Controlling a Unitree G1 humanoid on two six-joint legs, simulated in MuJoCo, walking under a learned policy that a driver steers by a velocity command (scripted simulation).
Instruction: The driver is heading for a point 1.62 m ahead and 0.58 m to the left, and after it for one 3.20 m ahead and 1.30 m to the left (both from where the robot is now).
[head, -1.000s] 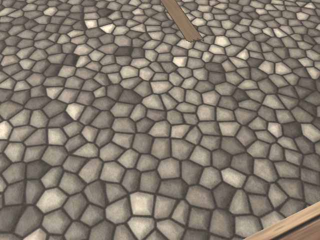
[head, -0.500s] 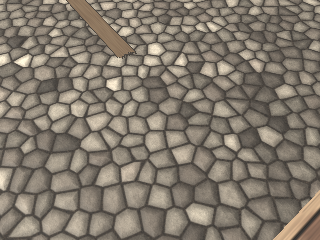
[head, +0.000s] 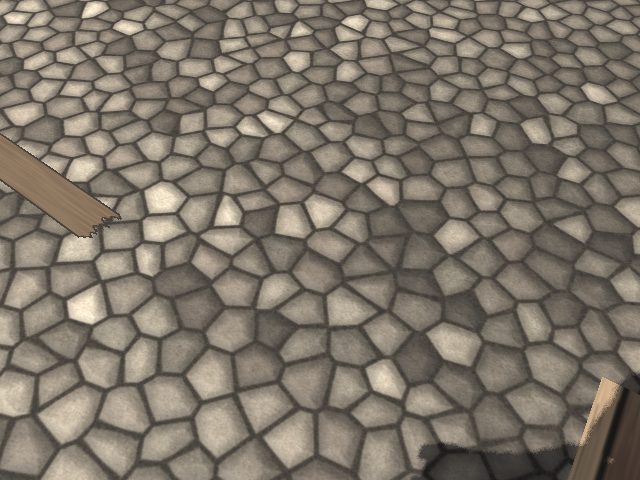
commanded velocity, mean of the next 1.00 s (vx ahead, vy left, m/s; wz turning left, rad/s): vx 0.30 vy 0.00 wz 0.27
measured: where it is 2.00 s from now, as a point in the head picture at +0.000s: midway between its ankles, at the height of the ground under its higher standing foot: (225, 361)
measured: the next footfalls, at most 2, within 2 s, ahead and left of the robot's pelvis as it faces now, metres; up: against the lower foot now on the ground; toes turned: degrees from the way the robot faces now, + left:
right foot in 0.32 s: +0.33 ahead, -0.17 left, +0.00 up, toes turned -2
left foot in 0.76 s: +0.46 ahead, +0.10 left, +0.00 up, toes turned +15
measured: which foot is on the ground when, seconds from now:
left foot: down 0.00-0.34, up 0.36-0.74, down 0.76-1.00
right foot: up 0.00-0.30, down 0.32-0.76, up 0.78-1.00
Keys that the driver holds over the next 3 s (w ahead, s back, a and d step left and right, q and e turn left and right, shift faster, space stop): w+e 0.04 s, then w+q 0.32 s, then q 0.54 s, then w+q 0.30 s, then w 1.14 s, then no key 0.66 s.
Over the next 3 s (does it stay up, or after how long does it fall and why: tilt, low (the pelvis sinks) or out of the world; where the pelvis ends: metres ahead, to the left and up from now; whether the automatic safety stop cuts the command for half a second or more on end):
stays up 1.05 0.42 0.00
